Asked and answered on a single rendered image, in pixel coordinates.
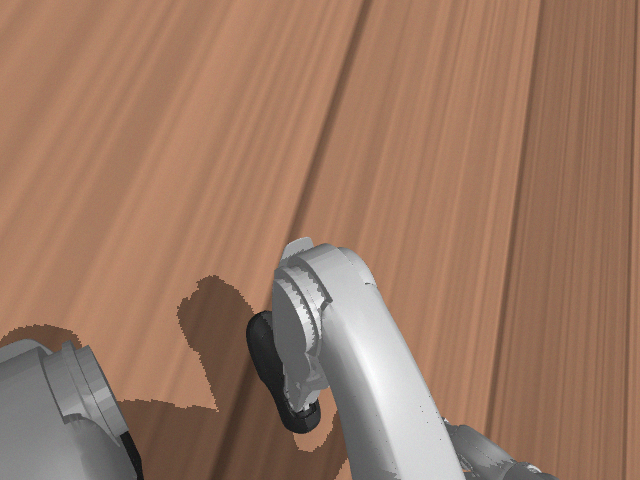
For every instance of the right robot arm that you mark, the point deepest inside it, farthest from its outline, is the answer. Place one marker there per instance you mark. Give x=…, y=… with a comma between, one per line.
x=527, y=471

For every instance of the left robot foot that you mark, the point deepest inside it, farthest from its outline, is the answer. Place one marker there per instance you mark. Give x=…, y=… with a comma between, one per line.
x=133, y=454

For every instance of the right robot foot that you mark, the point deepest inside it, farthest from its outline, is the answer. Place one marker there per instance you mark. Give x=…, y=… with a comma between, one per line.
x=260, y=341

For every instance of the right robot hand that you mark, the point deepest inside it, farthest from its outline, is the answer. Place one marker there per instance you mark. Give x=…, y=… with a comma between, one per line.
x=475, y=452

